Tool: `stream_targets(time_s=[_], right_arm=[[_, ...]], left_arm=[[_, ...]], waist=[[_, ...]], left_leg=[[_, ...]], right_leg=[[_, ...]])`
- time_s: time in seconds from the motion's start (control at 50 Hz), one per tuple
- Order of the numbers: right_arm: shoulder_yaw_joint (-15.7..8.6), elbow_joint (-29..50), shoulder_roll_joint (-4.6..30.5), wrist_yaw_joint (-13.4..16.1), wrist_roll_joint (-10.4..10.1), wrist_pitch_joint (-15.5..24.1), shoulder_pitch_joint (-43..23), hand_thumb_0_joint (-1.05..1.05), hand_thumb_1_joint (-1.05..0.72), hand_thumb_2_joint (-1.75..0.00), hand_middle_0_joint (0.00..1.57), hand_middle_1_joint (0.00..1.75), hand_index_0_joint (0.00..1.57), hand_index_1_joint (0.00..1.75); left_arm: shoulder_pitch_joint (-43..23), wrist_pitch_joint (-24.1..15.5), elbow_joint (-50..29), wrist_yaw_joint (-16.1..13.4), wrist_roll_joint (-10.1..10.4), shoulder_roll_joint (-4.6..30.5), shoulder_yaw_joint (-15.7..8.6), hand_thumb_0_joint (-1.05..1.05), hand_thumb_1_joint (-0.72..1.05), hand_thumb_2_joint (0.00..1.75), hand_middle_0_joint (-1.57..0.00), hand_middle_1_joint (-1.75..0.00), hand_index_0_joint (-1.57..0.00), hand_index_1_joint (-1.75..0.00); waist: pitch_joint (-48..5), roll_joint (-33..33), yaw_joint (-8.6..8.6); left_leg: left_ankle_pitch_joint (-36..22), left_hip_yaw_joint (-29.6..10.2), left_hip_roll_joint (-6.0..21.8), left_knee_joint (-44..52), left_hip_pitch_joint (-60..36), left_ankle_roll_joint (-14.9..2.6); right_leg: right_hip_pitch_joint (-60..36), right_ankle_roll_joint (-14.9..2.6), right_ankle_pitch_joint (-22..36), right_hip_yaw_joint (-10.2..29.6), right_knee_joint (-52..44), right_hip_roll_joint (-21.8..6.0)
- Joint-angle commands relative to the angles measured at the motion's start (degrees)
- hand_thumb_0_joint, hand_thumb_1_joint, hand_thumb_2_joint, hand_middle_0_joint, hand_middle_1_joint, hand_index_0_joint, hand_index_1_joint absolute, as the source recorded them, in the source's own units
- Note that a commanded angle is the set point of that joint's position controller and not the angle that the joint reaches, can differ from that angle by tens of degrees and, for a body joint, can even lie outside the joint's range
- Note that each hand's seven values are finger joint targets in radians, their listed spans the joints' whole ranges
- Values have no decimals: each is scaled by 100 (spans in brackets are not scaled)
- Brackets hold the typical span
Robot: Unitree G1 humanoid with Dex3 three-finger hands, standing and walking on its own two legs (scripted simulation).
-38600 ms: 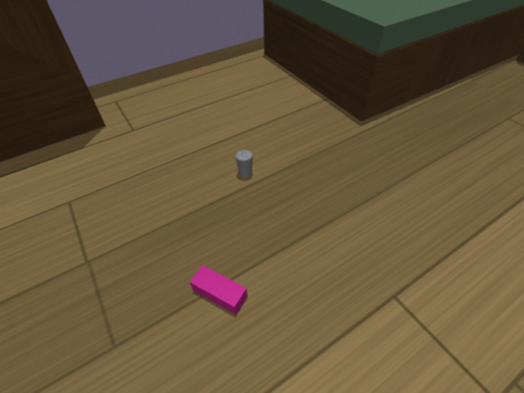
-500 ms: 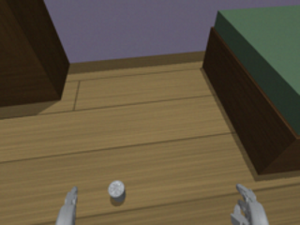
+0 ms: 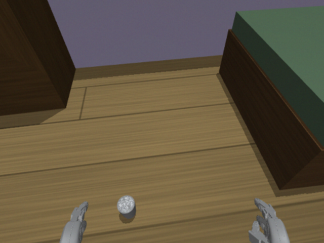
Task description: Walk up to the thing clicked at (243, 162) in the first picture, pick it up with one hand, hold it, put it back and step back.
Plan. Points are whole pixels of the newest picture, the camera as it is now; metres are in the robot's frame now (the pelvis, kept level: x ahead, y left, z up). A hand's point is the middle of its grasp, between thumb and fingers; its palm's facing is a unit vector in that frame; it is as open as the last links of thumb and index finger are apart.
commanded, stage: stand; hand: left
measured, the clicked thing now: (127, 208) +0.43 +0.23 -0.65
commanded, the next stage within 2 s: none
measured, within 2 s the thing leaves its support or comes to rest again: neither
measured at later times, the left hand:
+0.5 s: hand out of the picture +0.09 +0.25 -0.11, palm faces -0.03 -0.93 -0.36, open 7.5 cm
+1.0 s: hand out of the picture +0.04 +0.25 -0.10, palm faces -0.01 -0.94 -0.35, open 7.4 cm
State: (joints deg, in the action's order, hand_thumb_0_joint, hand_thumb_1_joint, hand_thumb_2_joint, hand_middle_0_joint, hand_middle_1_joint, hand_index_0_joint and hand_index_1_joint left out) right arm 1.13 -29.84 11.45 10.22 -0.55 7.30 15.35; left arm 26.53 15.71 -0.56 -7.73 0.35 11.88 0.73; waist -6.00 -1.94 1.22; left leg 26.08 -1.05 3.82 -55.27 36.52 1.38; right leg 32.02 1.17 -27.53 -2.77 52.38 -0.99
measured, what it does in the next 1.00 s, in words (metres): rises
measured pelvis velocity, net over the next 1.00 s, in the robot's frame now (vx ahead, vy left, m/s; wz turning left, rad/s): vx -0.01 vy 0.00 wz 0.01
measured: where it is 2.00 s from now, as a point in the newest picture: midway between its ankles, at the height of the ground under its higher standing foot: outside the picture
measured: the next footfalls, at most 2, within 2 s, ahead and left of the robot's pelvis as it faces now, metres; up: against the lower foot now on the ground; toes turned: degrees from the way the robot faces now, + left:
none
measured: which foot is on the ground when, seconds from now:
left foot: down 0.00-1.00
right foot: down 0.00-1.00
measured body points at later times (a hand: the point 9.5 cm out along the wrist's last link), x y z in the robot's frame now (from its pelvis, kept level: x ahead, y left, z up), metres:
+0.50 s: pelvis +0.00 +0.00 +0.03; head +0.01 +0.01 +0.48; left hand +0.09 +0.29 -0.09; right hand +0.09 -0.29 -0.09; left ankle +0.02 +0.13 -0.69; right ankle -0.01 -0.13 -0.69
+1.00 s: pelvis -0.01 +0.00 +0.06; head -0.02 +0.00 +0.51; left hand +0.04 +0.30 -0.08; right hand +0.06 -0.28 -0.08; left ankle +0.02 +0.13 -0.69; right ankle -0.01 -0.13 -0.69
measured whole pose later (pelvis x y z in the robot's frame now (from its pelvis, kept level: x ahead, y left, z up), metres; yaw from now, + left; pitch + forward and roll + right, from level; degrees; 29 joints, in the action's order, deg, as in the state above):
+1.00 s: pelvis -0.01 +0.00 +0.06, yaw +0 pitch -4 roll +0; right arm -1.2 -65.0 17.5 0.0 1.3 -0.1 7.9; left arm 9.1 -0.4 65.0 -1.0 -1.6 18.6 0.2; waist 2.6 -0.7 -0.5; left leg 9.5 1.1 1.2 -22.1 8.6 0.6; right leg 5.9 1.9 -12.3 -2.1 22.3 -2.9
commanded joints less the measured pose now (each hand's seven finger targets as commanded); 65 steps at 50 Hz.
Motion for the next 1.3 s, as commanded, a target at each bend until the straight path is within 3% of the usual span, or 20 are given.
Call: stream_targets(time_s=[0.0, 0.04, 0.08, 0.1, 0.14, 0.16, 0.18, 0.22, 0.28, 0.32, 0.36, 0.42, 0.46, 0.54, 0.58, 0.76, 0.92, 1.08, 1.28], right_arm=[[-248, 931, 685, 105, 36, 320, -356, 0, -90, -90, 20, 30, 20, 30], [-251, 934, 686, 95, 33, 324, -352, 0, -90, -90, 20, 30, 20, 30], [-281, 910, 707, 103, 35, 324, -319, 0, -90, -90, 20, 30, 20, 30], [-239, 897, 672, 96, 33, 327, -330, 0, -90, -90, 20, 30, 20, 30], [-257, 924, 683, 101, 29, 331, -342, 0, -90, -90, 20, 30, 20, 30], [-496, -335, 1548, -240, 669, -58, -620, 0, -90, -90, 20, 30, 20, 30], [-542, -558, 1502, -464, 748, -227, -586, 0, -90, -90, 20, 30, 20, 30], [-575, -640, 1451, -654, 545, -347, -702, 0, -90, -90, 20, 30, 20, 30], [-567, -928, 1397, -875, 352, -380, -670, 0, -90, -90, 20, 30, 20, 30], [-608, -1159, 1416, -930, 363, -416, -694, 0, -90, -90, 20, 30, 20, 30], [-608, -1375, 1468, -955, 388, -433, -716, 0, -90, -90, 20, 30, 20, 30], [-590, -1638, 1491, -949, 372, -450, -779, 0, -90, -90, 20, 30, 20, 30], [-574, -1819, 1513, -933, 327, -468, -648, 0, -90, -90, 20, 30, 20, 30], [-518, -2208, 1612, -909, 287, -491, -607, 0, -90, -90, 20, 30, 20, 30], [-498, -2363, 1665, -896, 265, -515, -724, 0, -90, -90, 20, 30, 20, 30], [-446, -2950, 1768, -895, 210, -602, -831, 0, -90, -90, 20, 30, 20, 30], [-417, -3202, 1723, -924, 203, -616, -923, 0, -90, -90, 20, 30, 20, 30], [-412, -3283, 1776, -942, 183, -624, -974, 0, -90, -90, 20, 30, 20, 30], [-369, -3349, 1802, -934, 185, -615, -980, 0, -90, -90, 20, 30, 20, 30]], left_arm=[[-203, -302, -1163, -58, -36, 579, -343, 0, 25, 85, -20, -30, -20, -30], [-57, -279, -971, -45, -40, 471, -290, 0, 41, 90, -20, -30, -20, -30], [-173, -306, -1155, -63, -36, 574, -392, 0, 57, 90, -20, -30, -20, -30], [-169, -293, -1082, -52, -30, 503, -286, 0, 65, 90, -20, -30, -20, -30], [-110, -286, -1071, -67, -31, 557, -369, 0, 81, 90, -20, -30, -20, -30], [-1206, -980, 940, 211, -560, 1305, -596, 0, 89, 90, -20, -30, -20, -30], [-950, -1255, 1538, 360, -625, 1366, -630, 0, 90, 90, -20, -30, -20, -30], [-927, -1563, 2017, 512, -516, 1552, -540, 0, 90, 90, -20, -30, -20, -30], [-1353, -1680, 2647, 616, -347, 1517, -502, 0, 90, 90, -20, -30, -20, -30], [-1480, -1721, 3097, 613, -331, 1533, -468, 0, 90, 90, -20, -30, -20, -30], [-1515, -1760, 3497, 604, -314, 1551, -464, 0, 90, 90, -20, -30, -20, -30], [-1486, -1804, 4028, 588, -282, 1517, -442, 0, 90, 90, -20, -30, -20, -30], [-1541, -1826, 4328, 578, -255, 1621, -446, 0, 90, 90, -20, -30, -20, -30], [-1539, -1787, 4888, 553, -191, 1624, -387, 0, 90, 90, -20, -30, -20, -30], [-1508, -1768, 5152, 547, -182, 1654, -366, 0, 90, 90, -20, -30, -20, -30], [-1757, -1717, 5943, 579, -192, 1795, -304, 0, 90, 90, -20, -30, -20, -30], [-1939, -1748, 6251, 595, -189, 1816, -296, 0, 90, 90, -20, -30, -20, -30], [-2045, -1738, 6353, 627, -195, 1856, -294, 0, 90, 90, -20, -30, -20, -30], [-2131, -1747, 6440, 635, -164, 1898, -301, 0, 90, 90, -20, -30, -20, -30]], waist=[[-518, -6, -4], [-470, 40, -1], [-576, -123, -29], [-509, -92, 1], [-495, -9, -28], [298, 326, -173], [-9, 524, -226], [-4, 435, -170], [50, 433, -184], [83, 413, -165], [224, 82, -189], [260, -61, -264], [269, 103, -186], [342, -23, -190], [376, 25, -226], [803, 137, -179], [888, 104, -168], [893, 162, -157], [722, 197, -142]], left_leg=[[-1197, 148, -282, 858, -682, -136], [-1129, 152, -272, 897, -689, -138], [-1221, 133, -261, 914, -747, -112], [-1203, 117, -254, 928, -749, -112], [-1210, 134, -263, 889, -709, -125], [-1908, -231, -25, 1223, -943, -368], [-1907, -48, -54, 1087, -1089, -501], [-1667, -159, -117, 1230, -1253, -564], [-1176, -123, -186, 1542, -1525, -466], [-1039, -159, -144, 1766, -1685, -480], [-992, -309, -32, 2102, -1747, -484], [-1357, -431, 82, 2408, -1841, -484], [-1729, -356, 66, 2508, -1991, -436], [-2382, -346, 127, 2840, -2349, -370], [-2430, -365, 164, 2975, -2532, -351], [-1433, -415, 192, 3768, -2658, -224], [-1525, -363, 196, 3876, -2688, -207], [-1296, -361, 201, 3974, -2714, -172], [-1716, -320, 264, 3912, -2823, -201]], right_leg=[[-62, -87, 1269, -114, -926, 178], [-15, -100, 1186, -123, -926, 193], [-60, -120, 1254, -133, -877, 201], [-29, -113, 1221, -160, -871, 207], [-48, -104, 1249, -138, -903, 198], [-610, -437, 1483, 360, -987, -288], [-842, -568, 1765, 530, -1118, -402], [-937, -667, 1657, 762, -1296, -459], [-922, -564, 1213, 757, -1577, -512], [-932, -513, 901, 715, -1766, -516], [-1061, -442, 953, 570, -1820, -437], [-1470, -361, 1425, 451, -1924, -418], [-1715, -354, 1794, 511, -2089, -472], [-2055, -295, 2261, 515, -2409, -518], [-2148, -267, 2311, 504, -2616, -553], [-2287, -202, 1530, 482, -3295, -563], [-2348, -162, 1642, 521, -3573, -624], [-2250, -159, 1250, 546, -3683, -597], [-2391, -175, 1753, 578, -3692, -667]])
